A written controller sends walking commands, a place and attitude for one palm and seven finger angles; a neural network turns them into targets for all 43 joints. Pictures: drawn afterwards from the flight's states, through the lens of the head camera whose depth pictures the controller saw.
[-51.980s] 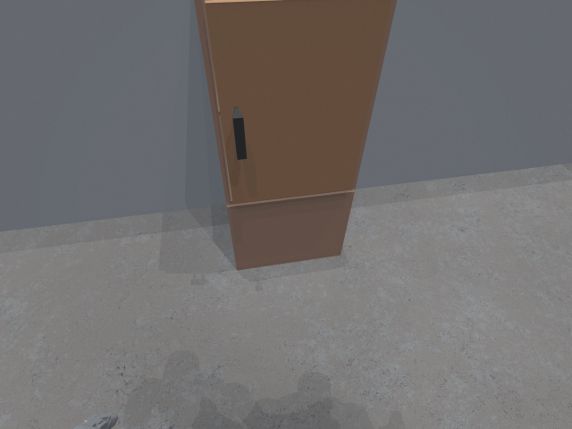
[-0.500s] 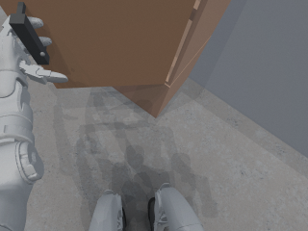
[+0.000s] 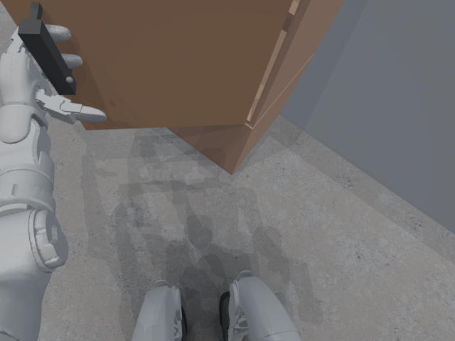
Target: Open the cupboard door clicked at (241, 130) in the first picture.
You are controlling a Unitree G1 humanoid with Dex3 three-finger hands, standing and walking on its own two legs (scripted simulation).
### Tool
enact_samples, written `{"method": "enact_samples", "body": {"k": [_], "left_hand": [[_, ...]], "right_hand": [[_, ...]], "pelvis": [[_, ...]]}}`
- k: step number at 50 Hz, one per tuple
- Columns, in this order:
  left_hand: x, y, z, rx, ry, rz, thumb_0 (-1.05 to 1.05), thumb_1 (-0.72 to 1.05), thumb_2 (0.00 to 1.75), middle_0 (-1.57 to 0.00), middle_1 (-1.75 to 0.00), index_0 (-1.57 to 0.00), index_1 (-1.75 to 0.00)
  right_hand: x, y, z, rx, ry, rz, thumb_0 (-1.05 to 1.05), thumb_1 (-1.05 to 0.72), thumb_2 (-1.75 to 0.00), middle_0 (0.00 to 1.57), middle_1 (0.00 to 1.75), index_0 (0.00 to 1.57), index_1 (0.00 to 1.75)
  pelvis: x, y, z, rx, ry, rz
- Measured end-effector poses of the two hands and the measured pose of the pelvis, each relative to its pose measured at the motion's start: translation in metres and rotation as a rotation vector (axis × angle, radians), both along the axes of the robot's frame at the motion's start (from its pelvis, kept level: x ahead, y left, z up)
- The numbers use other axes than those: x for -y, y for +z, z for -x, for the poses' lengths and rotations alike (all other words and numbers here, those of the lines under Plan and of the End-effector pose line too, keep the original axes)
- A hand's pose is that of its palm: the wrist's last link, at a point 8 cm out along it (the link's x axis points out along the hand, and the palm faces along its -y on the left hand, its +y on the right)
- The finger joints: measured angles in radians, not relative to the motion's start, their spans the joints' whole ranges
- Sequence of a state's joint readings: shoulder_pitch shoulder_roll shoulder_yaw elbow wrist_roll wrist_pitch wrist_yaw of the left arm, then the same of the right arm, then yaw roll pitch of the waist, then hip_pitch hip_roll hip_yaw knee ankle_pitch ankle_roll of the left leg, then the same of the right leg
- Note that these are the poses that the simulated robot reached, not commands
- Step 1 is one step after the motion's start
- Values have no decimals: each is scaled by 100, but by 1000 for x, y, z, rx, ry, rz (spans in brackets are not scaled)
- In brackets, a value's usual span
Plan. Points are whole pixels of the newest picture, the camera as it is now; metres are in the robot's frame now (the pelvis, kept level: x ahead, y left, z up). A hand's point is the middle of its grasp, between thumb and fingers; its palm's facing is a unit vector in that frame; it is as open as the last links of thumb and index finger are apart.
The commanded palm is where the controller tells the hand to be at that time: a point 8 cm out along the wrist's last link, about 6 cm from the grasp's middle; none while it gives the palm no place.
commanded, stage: slide the fingers in behind the handle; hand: left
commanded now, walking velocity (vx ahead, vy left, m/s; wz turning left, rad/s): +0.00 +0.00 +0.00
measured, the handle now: (52, 51) +0.58 +0.24 +0.06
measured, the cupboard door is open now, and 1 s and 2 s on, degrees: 43 43 75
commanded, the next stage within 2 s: close the thumb around the handle in 0.16 s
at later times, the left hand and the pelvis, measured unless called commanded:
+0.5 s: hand (70, 80) +0.53 +0.21 +0.05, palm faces +0.07 -1.00 -0.02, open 12.4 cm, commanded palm +0.51 +0.23 +0.05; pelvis +0.00 +0.01 +0.00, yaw +0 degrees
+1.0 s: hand (70, 80) +0.53 +0.21 +0.05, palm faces +0.08 -1.00 -0.02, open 5.9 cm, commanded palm +0.51 +0.23 +0.05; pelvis +0.01 +0.00 +0.00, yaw +0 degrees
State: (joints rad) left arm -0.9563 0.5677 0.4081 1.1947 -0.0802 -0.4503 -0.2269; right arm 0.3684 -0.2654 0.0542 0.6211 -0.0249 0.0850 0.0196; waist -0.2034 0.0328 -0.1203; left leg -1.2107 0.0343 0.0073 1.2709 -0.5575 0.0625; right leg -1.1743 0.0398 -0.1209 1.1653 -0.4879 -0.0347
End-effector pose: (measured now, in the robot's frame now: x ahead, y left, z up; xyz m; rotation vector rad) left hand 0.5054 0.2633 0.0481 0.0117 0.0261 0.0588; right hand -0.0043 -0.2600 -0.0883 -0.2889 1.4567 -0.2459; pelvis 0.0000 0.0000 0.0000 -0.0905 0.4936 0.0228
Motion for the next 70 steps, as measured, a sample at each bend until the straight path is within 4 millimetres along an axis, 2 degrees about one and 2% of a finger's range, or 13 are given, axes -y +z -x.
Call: {"method": "enact_samples", "body": {"k": [15, 20, 27, 44, 61, 66, 70], "left_hand": [[1, 0, 1, 1, 6, 0, -1, -49, 30, -30, -120, -30, -123], [1, 0, 1, 7, 6, -4, -1, -42, 34, -31, -121, -30, -123], [1, 0, 1, 7, 12, -3, -1, -15, 45, -32, -124, -31, -125], [1, 0, 1, 1, 21, -5, 0, 70, 82, -36, -133, -35, -133], [1, 0, 3, 2, 13, -7, 0, 70, 79, -36, -135, -34, -135], [2, 0, 13, 2, 10, -4, 0, 70, 76, -35, -135, -34, -135], [5, 0, 30, 0, -2, -3, 0, 69, 73, -35, -135, -34, -135]], "right_hand": [[-12, 1, -2, -4, -3, -15, 1, -91, -89, 20, 30, 21, 30], [-13, 1, -2, -11, -2, -16, 1, -91, -89, 20, 30, 21, 30], [-13, 1, -2, -20, 0, -15, 1, -91, -89, 20, 30, 21, 30], [-5, 3, -4, -17, -1, -7, 1, -91, -89, 20, 30, 21, 30], [-2, 1, -13, 13, -9, -12, 1, -91, -89, 20, 30, 21, 30], [-5, 4, -20, 35, -22, -30, 1, -91, -89, 20, 30, 21, 30], [-7, 8, -32, 69, -27, -48, 1, -91, -89, 20, 30, 21, 30]], "pelvis": [[-8, 3, -4, 5, 0, 5], [-9, 3, -4, 4, 3, 6], [-9, 3, -4, 3, 7, 8], [-4, 5, -6, 5, 5, 3], [-1, 5, -9, 6, -7, -5], [-2, 10, -12, 17, -18, -13], [-2, 17, -17, 30, -25, -19]]}}
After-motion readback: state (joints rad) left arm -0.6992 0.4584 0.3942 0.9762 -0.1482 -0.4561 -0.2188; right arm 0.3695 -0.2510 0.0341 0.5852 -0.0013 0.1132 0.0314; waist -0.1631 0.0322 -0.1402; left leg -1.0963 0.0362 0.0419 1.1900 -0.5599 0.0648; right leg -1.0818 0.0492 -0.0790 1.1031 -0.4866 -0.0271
